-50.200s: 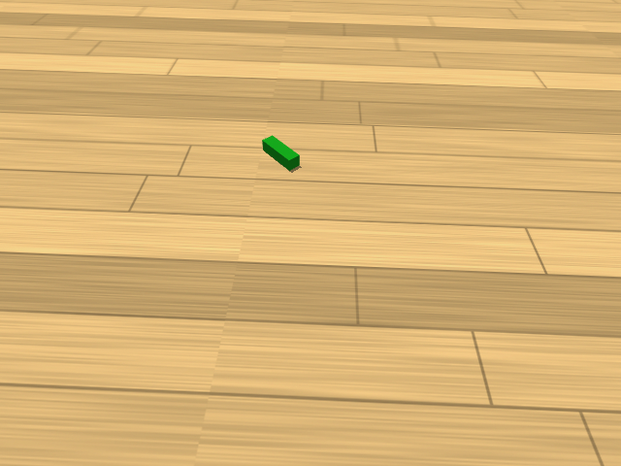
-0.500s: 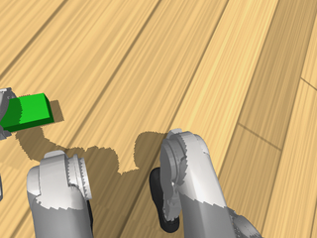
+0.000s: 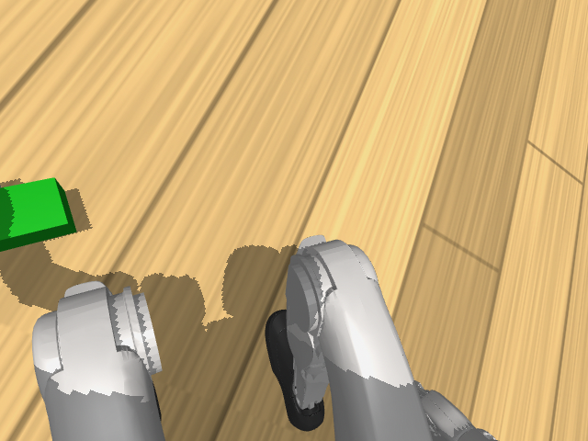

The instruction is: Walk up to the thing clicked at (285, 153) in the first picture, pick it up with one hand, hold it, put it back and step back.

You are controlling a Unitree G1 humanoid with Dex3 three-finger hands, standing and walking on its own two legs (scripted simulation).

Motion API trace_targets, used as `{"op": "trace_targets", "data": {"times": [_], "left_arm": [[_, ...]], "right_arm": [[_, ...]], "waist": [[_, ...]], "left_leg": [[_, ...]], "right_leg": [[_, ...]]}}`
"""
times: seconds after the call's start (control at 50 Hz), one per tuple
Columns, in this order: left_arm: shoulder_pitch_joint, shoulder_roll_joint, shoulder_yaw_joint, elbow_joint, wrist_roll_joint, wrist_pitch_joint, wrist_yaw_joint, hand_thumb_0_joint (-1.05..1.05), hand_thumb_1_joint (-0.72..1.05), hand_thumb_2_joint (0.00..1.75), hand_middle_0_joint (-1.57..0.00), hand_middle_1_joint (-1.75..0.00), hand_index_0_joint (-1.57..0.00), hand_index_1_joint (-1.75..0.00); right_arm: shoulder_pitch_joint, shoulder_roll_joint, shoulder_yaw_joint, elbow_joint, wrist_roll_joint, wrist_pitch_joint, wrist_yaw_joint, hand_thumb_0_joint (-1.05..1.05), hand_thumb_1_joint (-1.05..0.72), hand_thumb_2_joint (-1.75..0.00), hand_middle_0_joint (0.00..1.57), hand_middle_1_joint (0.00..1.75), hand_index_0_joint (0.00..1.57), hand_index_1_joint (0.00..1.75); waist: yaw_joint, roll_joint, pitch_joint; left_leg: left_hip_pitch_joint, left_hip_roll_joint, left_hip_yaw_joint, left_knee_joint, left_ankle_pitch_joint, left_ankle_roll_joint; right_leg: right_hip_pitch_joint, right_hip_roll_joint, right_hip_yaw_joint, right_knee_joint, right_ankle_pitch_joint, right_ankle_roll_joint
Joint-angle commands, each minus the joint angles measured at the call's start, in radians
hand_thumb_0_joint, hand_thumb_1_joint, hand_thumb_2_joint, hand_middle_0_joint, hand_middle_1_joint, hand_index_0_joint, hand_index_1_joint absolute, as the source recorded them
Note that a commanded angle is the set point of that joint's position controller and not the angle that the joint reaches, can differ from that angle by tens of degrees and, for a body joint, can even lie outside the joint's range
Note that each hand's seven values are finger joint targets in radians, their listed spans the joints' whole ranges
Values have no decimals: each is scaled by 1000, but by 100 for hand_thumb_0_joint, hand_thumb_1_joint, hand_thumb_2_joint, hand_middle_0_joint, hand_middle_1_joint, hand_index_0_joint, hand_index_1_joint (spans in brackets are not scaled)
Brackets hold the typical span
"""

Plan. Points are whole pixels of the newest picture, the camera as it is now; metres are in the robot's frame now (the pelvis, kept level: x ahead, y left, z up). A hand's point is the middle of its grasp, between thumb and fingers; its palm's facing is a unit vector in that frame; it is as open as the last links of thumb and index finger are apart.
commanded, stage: open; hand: left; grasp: from above
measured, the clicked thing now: out of the picture +0.40 +0.33 -0.26
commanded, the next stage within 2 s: withdraw in 0.96 s
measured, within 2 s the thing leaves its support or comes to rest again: neither
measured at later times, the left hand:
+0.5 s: hand out of the picture +0.40 +0.32 -0.24, palm faces -0.45 -0.14 -0.88, open 12.1 cm
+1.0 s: hand out of the picture +0.40 +0.32 -0.24, palm faces -0.47 -0.15 -0.87, open 13.6 cm
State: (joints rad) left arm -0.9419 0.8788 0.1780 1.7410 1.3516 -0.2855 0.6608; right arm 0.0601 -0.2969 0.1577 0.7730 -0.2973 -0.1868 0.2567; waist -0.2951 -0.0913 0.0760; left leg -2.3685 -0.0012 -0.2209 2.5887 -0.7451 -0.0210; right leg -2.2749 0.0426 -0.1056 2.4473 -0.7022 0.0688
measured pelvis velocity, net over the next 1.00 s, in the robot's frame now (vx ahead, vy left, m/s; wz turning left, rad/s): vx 0.00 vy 0.00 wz -0.02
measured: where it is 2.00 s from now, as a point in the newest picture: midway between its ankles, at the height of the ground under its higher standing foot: (226, 420)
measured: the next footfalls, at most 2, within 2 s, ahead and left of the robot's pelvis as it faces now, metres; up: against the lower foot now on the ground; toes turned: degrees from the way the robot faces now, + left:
none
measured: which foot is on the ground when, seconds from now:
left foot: down 0.00-1.00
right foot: down 0.00-1.00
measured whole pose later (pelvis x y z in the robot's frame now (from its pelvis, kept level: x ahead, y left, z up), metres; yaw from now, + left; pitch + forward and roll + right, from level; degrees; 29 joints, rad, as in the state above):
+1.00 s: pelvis +0.00 +0.00 +0.00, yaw -1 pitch +28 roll -13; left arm -0.94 0.92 0.16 1.74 1.33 -0.27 0.66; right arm 0.06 -0.32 0.20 0.75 -0.30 -0.22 0.29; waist -0.32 -0.11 0.10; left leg -2.36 0.00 -0.24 2.58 -0.74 -0.02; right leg -2.26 0.05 -0.13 2.42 -0.68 0.07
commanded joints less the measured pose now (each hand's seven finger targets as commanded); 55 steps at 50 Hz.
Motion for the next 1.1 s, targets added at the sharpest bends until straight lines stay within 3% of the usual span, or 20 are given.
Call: {"op": "trace_targets", "data": {"times": [0.0,0.08,0.18,0.26,0.5,0.54,0.58,0.6,0.64,0.72,0.78,0.82,0.84,0.86,0.94,0.96,0.98,1.0,1.04,1.08], "left_arm": [[-233,218,7,-77,-14,4,44,0,59,90,-93,-81,-94,-80],[-249,218,-10,-47,-13,1,46,0,56,88,-91,-82,-92,-80],[-249,229,-18,-57,-11,3,52,0,16,83,-51,-85,-53,-83],[-264,229,-19,-70,-21,-1,61,0,-16,82,-34,-88,-36,-86],[-217,254,5,-72,-34,29,56,0,-47,102,-11,-104,-11,-104],[-219,260,8,-72,-39,30,53,0,-49,103,-9,-107,-9,-106],[-192,281,39,-93,-43,32,58,0,-50,105,-8,-107,-8,-107],[-207,256,12,-69,-37,34,48,0,-50,104,-8,-107,-8,-107],[-213,268,30,-83,-45,31,47,0,-51,107,-8,-107,-8,-107],[-218,247,-2,-79,-39,26,35,0,-50,102,-7,-107,-8,-106],[-219,265,19,-98,-55,14,33,0,-49,105,-8,-108,-8,-108],[-227,251,-1,-106,-45,9,30,0,-48,103,-7,-108,-8,-107],[-198,269,25,-95,-47,9,35,0,-49,104,-7,-108,-8,-107],[-218,247,1,-80,-45,8,29,0,-48,105,-8,-109,-8,-108],[-226,248,-1,-89,-33,4,32,0,-47,104,-8,-110,-9,-109],[-249,219,-34,-120,-37,-1,31,0,-47,103,-7,-109,-8,-108],[-232,271,14,-112,-35,0,42,0,-48,104,-7,-108,-8,-108],[-223,262,12,-140,-38,-1,46,0,-46,104,-8,-110,-9,-109],[-210,226,-21,-74,-18,9,42,0,-45,106,-8,-111,-9,-110],[-232,253,5,-99,-30,9,53,0,-49,97,-6,-103,-8,-101]], "right_arm": [[193,-317,-75,8,0,-6,-1,0,-90,-90,20,30,20,30],[179,-314,-61,4,-5,-16,4,0,-90,-90,20,30,20,30],[167,-313,-46,1,-8,-27,7,0,-89,-90,20,30,20,30],[163,-321,-42,2,-9,-43,15,0,-89,-90,20,30,20,30],[165,-336,-47,-4,-11,-54,31,0,-89,-90,20,30,20,30],[168,-332,-43,-7,-9,-52,34,0,-89,-90,20,30,20,30],[171,-340,-51,-6,-3,-44,30,0,-89,-90,20,30,20,30],[163,-332,-49,-9,-5,-48,34,0,-89,-90,20,30,20,30],[172,-330,-45,-9,-6,-43,32,0,-89,-90,20,30,20,30],[180,-339,-51,-14,-2,-44,31,0,-89,-90,20,30,20,30],[179,-341,-53,-5,0,-41,26,0,-89,-90,20,30,20,30],[172,-343,-54,-17,0,-39,24,0,-89,-90,20,30,20,30],[183,-340,-52,-10,-2,-32,22,0,-89,-90,20,30,20,30],[180,-331,-48,-14,0,-35,25,0,-89,-90,20,30,20,30],[179,-330,-45,-12,-3,-34,25,0,-89,-90,20,30,20,30],[153,-336,-51,-24,-1,-35,24,0,-88,-90,20,30,20,30],[178,-342,-49,-12,-1,-33,22,0,-89,-90,20,30,20,30],[165,-347,-55,-26,5,-32,21,0,-88,-90,20,30,20,30],[163,-339,-55,-16,-4,-34,27,0,-88,-90,20,30,20,30],[163,-339,-45,-13,-2,-38,27,0,-90,-90,20,30,20,30]], "waist": [[-44,403,-618],[-56,399,-581],[-52,402,-582],[-57,404,-573],[-45,456,-606],[-50,457,-601],[-26,475,-643],[-49,459,-603],[-49,428,-616],[-59,439,-593],[-46,431,-606],[-47,438,-613],[-37,445,-636],[-59,431,-600],[-56,454,-602],[-53,451,-611],[-49,456,-619],[-28,482,-641],[-55,455,-590],[-52,434,-581]], "left_leg": [[468,14,113,-270,237,35],[450,16,105,-273,197,36],[463,15,102,-278,183,34],[469,17,97,-277,189,30],[501,20,96,-284,238,23],[486,22,102,-275,236,26],[505,21,98,-295,257,21],[492,20,100,-281,238,23],[475,22,96,-276,236,29],[474,21,102,-273,239,30],[466,23,99,-281,220,31],[471,23,98,-285,213,30],[483,23,96,-289,237,27],[470,21,96,-277,223,28],[501,23,91,-287,231,23],[494,25,93,-283,221,25],[503,22,92,-292,232,24],[521,19,93,-306,250,19],[494,25,97,-284,235,21],[474,21,95,-282,218,27]], "right_leg": [[329,34,-137,-215,280,-81],[308,36,-144,-214,244,-82],[306,37,-148,-216,231,-82],[307,34,-152,-208,241,-80],[337,40,-152,-207,286,-85],[359,41,-145,-211,288,-85],[371,43,-146,-209,298,-90],[338,38,-151,-203,286,-87],[358,43,-150,-222,289,-83],[352,42,-142,-216,290,-85],[370,44,-138,-234,269,-85],[358,43,-142,-231,261,-87],[382,46,-142,-229,281,-89],[345,41,-148,-215,273,-86],[342,42,-155,-209,280,-86],[334,46,-146,-218,270,-89],[349,42,-153,-219,281,-87],[347,41,-153,-213,287,-89],[317,45,-150,-206,279,-89],[322,40,-153,-217,268,-84]]}}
